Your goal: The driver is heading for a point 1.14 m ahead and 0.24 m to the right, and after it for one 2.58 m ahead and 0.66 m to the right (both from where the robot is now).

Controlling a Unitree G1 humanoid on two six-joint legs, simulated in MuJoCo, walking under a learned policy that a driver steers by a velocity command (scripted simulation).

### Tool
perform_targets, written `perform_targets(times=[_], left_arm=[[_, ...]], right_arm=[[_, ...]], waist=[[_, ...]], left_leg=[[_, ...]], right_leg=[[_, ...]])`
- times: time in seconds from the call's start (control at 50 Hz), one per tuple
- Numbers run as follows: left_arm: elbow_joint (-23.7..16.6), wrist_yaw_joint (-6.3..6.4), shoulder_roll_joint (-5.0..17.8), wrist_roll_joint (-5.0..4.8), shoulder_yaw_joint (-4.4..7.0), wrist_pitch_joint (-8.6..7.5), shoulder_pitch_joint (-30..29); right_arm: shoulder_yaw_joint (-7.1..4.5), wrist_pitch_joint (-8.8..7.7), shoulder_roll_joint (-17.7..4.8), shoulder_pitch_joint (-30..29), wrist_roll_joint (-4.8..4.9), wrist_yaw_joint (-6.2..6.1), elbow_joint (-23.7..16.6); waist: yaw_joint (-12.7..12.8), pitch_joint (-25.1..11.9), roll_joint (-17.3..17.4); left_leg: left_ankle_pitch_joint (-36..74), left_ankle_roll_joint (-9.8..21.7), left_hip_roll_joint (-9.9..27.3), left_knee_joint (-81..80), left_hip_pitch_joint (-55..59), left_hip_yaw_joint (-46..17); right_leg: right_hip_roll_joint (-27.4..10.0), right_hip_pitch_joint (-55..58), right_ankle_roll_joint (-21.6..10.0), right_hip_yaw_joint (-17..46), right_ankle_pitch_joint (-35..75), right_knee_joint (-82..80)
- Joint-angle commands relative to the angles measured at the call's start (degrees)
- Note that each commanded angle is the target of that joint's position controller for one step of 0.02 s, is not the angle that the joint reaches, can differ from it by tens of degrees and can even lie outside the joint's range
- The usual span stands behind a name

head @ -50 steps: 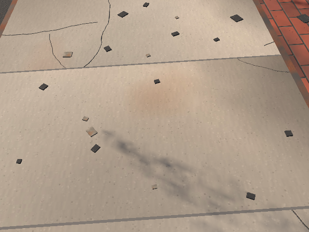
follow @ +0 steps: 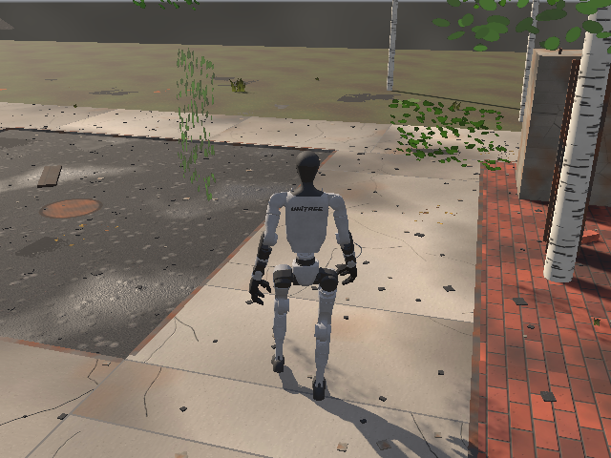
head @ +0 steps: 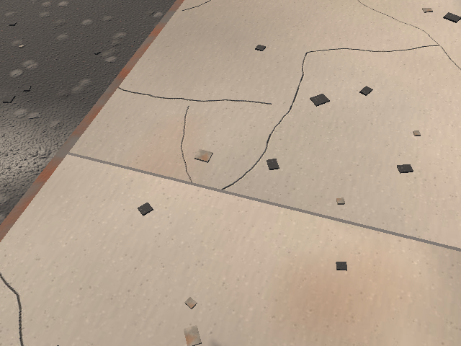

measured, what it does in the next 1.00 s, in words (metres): walks ahead, turning right: left foot, then right foot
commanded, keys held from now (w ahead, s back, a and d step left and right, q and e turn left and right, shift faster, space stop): w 0.06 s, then w+e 0.66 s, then e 0.18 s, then no key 0.08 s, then q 0.02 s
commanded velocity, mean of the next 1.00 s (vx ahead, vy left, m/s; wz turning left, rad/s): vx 0.44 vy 0.00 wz -0.39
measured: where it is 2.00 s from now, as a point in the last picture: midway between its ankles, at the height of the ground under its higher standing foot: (279, 315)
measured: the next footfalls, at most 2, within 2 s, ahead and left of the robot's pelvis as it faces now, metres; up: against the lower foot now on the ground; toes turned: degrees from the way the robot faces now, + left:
left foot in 0.20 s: +0.27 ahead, +0.12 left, +0.00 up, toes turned +0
right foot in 0.76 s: +0.50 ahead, -0.11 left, +0.00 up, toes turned -26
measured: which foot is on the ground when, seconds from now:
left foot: up 0.00-0.18, down 0.20-0.78, up 0.80-1.00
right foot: down 0.00-0.22, up 0.24-0.74, down 0.76-1.00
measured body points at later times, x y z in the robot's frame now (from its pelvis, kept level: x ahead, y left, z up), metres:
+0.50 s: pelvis +0.26 +0.05 +0.00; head +0.28 +0.06 +0.45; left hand +0.39 +0.29 -0.14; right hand +0.22 -0.22 -0.13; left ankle +0.23 +0.12 -0.75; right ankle +0.30 -0.11 -0.67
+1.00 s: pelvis +0.46 -0.05 -0.01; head +0.50 -0.08 +0.44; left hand +0.66 +0.16 -0.13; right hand +0.45 -0.33 -0.14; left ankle +0.57 +0.09 -0.66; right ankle +0.47 -0.09 -0.75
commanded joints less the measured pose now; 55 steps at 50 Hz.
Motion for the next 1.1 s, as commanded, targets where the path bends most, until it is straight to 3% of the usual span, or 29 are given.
perform_targets(times=[0.02,0.08,0.14,0.18,0.2,0.22,0.24,0.26,0.28,0.3,0.34,0.42,0.54,0.64,0.7,0.74,0.76,0.78,0.8,0.82,0.84,0.86,0.88,0.9,0.92,0.98,1.1], left_arm=[[-2.0,0.20,7.2,-0.14,1.19,-0.85,1.7],[-0.8,0.52,7.6,0.13,1.16,-0.56,4.5],[-0.3,1.11,8.7,0.53,1.39,-0.02,4.1],[-0.5,1.21,9.7,0.41,1.65,0.26,2.2],[-0.9,1.03,9.0,-0.01,1.43,0.28,1.6],[-3.3,0.89,6.3,-0.50,0.70,0.11,1.2],[-3.5,1.16,1.1,-2.29,-0.07,0.71,9.0],[-2.3,1.63,7.6,-0.38,1.56,1.69,5.2],[-3.2,1.08,7.0,-0.13,1.85,1.71,1.2],[-3.6,0.68,5.4,-0.05,1.67,1.87,-0.6],[-3.5,-0.22,4.5,1.13,1.95,3.33,-0.6],[-5.5,-1.41,3.2,1.35,2.16,4.95,-5.2],[-10.0,-2.48,2.5,1.24,1.35,4.99,-17.2],[-13.7,-3.16,2.5,1.64,0.55,4.75,-25.3],[-13.7,-2.74,3.7,1.81,1.13,4.78,-23.0],[-11.3,-2.05,5.5,1.97,2.26,4.23,-14.1],[-8.8,-1.28,7.1,2.65,3.27,3.43,-6.0],[-7.8,-0.40,12.7,3.07,4.81,2.98,-1.8],[-10.1,-0.22,19.0,1.63,6.25,3.64,-4.8],[-10.1,0.24,17.3,-0.10,6.06,4.35,-3.5],[-9.8,0.72,14.6,-0.46,5.29,4.32,-6.8],[-9.8,0.86,11.4,-0.60,4.45,4.24,-9.6],[-10.2,1.14,9.7,-1.01,3.94,4.19,-11.6],[-10.7,1.21,8.7,-0.93,3.42,4.10,-13.2],[-10.7,1.02,8.8,-0.72,3.24,3.67,-12.8],[-10.1,0.75,10.6,-0.03,3.41,2.87,-10.5],[-7.9,1.56,7.0,0.69,1.01,2.96,-8.2]], right_arm=[[0.62,-0.70,-1.0,-6.5,0.42,0.24,-4.9],[0.75,-0.92,-1.6,-10.9,0.70,-0.02,-6.2],[0.34,-1.58,-2.8,-10.6,0.74,-0.44,-6.8],[-0.57,-2.50,-4.4,-1.8,0.51,-1.21,-4.1],[-1.45,-3.28,-6.5,7.0,-0.21,-1.91,-1.4],[-2.70,-3.77,-11.5,16.7,-1.68,-2.83,-0.4],[-3.78,-2.91,-15.4,16.6,-1.50,-2.56,-0.3],[-2.94,-2.24,-10.1,12.8,0.16,-2.20,-1.3],[-1.83,-2.38,-6.3,7.6,0.58,-2.05,-1.9],[-1.40,-2.79,-4.4,5.2,0.60,-1.90,-2.0],[-1.04,-3.62,-3.0,5.1,0.98,-2.40,-1.0],[-1.51,-5.19,-3.9,8.9,1.75,-2.69,0.8],[-1.41,-4.86,-3.9,13.4,1.30,-2.93,2.9],[-1.78,-3.98,-5.8,18.1,1.17,-3.65,5.0],[-2.22,-2.96,-7.8,17.7,0.95,-4.23,5.3],[-2.77,-1.79,-9.5,16.9,0.94,-4.30,5.1],[-2.85,-1.44,-9.7,16.0,1.49,-4.08,4.5],[-2.13,-1.68,-6.2,16.8,1.63,-3.81,2.4],[-1.90,-1.81,-3.8,17.8,2.69,-3.24,-2.0],[-2.23,-1.95,-6.7,11.7,1.78,-3.27,-2.6],[-1.73,-2.39,-5.2,9.5,2.52,-3.28,-3.5],[-1.76,-2.45,-5.2,10.1,2.16,-3.48,-2.6],[-1.98,-1.59,-5.6,10.0,0.97,-3.50,-2.7],[-1.99,-0.44,-5.3,11.6,0.16,-3.32,-2.5],[-2.02,0.57,-4.9,12.5,-0.03,-3.13,-2.4],[-1.68,1.81,-3.6,12.6,0.49,-2.91,-2.6],[-0.79,2.59,-3.1,6.7,1.26,-2.58,-2.7]], waist=[[0.1,2.4,-6.9],[1.4,2.8,-7.0],[-0.1,2.6,-6.9],[-4.3,-1.6,-6.3],[-7.8,-6.9,-4.2],[-10.9,-15.0,2.1],[-6.8,-20.2,13.4],[-6.5,-13.5,2.6],[-4.7,-5.8,0.8],[-3.5,-2.3,0.6],[-1.3,-0.3,2.5],[-0.5,0.2,1.5],[-2.3,3.3,1.2],[-4.6,4.5,1.2],[-2.5,1.8,3.0],[1.3,-3.2,3.4],[5.3,-7.6,0.9],[5.2,-12.7,-6.2],[1.9,-18.0,-15.4],[3.8,-15.6,-3.1],[2.0,-9.3,-3.6],[-0.5,-4.0,-0.4],[-2.2,-2.3,-0.6],[-3.7,-2.8,-1.5],[-4.3,-3.9,-1.6],[-4.4,-6.3,-3.3],[-1.8,-5.0,-6.9]], left_leg=[[5.6,-0.6,-0.9,-9.1,0.9,3.6],[5.9,0.2,-2.1,-14.6,2.6,4.3],[1.3,1.6,-3.4,-18.5,5.8,3.4],[-1.0,3.1,-6.1,-23.7,18.2,4.0],[0.9,4.6,-4.3,-25.9,31.2,2.3],[-4.1,7.3,10.1,-26.7,45.5,-12.3],[-8.0,13.4,22.7,-32.8,54.8,-34.1],[-14.5,11.9,19.6,-35.0,47.5,-32.8],[-13.5,10.2,16.8,-37.2,39.4,-24.0],[-8.1,8.8,14.3,-39.5,33.7,-17.5],[-1.6,6.4,10.8,-41.6,28.3,-8.7],[7.5,6.2,9.9,-43.2,29.0,-0.7],[15.4,5.4,8.1,-42.9,31.4,8.4],[25.0,4.9,10.4,-40.0,38.9,12.8],[46.9,4.4,11.1,-31.0,42.7,15.6],[54.3,4.4,11.2,-15.3,42.3,16.2],[44.8,2.7,10.0,-1.3,36.3,16.9],[9.1,0.5,6.3,16.2,21.3,16.2],[-28.0,-3.2,-7.1,36.0,0.6,9.4],[-22.0,-3.1,-3.0,35.3,-2.9,0.1],[-17.3,-2.8,-1.2,32.2,-3.3,0.0],[-15.3,-2.9,0.4,26.4,-1.0,-0.2],[-14.5,-3.3,1.1,22.6,1.4,-0.6],[-13.9,-3.8,1.0,20.1,4.5,-0.6],[-13.3,-4.1,0.4,18.3,6.0,-0.2],[-9.3,-4.3,-0.5,13.3,6.4,0.9],[-1.2,-2.5,-0.3,-2.1,8.6,1.0]], right_leg=[[-13.6,-2.3,-5.9,7.4,21.4,-5.5],[-15.2,1.4,-5.9,8.1,24.1,-3.7],[-17.2,5.0,-5.7,10.4,30.7,0.9],[-15.7,4.4,-4.3,9.8,39.6,11.0],[-12.9,-0.8,-3.2,7.8,35.3,21.2],[-9.1,-11.9,-2.1,5.4,15.1,37.5],[-1.1,-28.9,-0.6,2.1,-20.5,53.4],[-4.6,-32.5,-1.2,6.3,-17.1,57.3],[-6.6,-32.7,-1.2,7.0,-11.6,56.1],[-8.3,-31.1,-0.8,6.7,-8.5,54.4],[-9.7,-28.3,0.2,6.0,-6.1,52.6],[-10.5,-32.7,1.4,4.8,-0.3,52.0],[-10.0,-36.7,2.1,1.5,10.2,38.0],[-8.1,-34.2,-0.7,-4.0,8.1,26.5],[-3.7,-27.4,-4.0,-7.0,0.0,24.1],[0.3,-17.6,-6.7,-7.3,-4.3,21.1],[0.8,-6.1,-8.4,-5.0,0.8,14.6],[-12.3,8.3,-11.3,10.5,9.6,15.0],[-27.7,20.3,-22.8,41.6,30.5,10.2],[-26.0,16.9,-21.6,33.6,39.7,9.3],[-24.4,10.3,-19.8,26.1,44.9,9.2],[-20.4,2.9,-16.0,20.7,45.4,7.7],[-17.2,-1.6,-13.8,17.5,43.7,6.6],[-15.2,-4.7,-12.6,15.2,43.9,5.9],[-14.6,-5.6,-12.0,14.0,46.8,5.9],[-13.0,-5.7,-10.3,11.2,52.4,6.2],[-12.8,-2.6,-4.6,6.6,45.9,3.8]])
Velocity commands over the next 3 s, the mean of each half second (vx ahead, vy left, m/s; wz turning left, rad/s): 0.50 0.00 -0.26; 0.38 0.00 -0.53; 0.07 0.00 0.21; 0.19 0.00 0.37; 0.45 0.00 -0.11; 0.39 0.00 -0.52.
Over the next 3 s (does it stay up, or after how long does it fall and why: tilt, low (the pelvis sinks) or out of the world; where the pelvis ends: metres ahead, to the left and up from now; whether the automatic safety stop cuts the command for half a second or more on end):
stays up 1.04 -0.16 -0.01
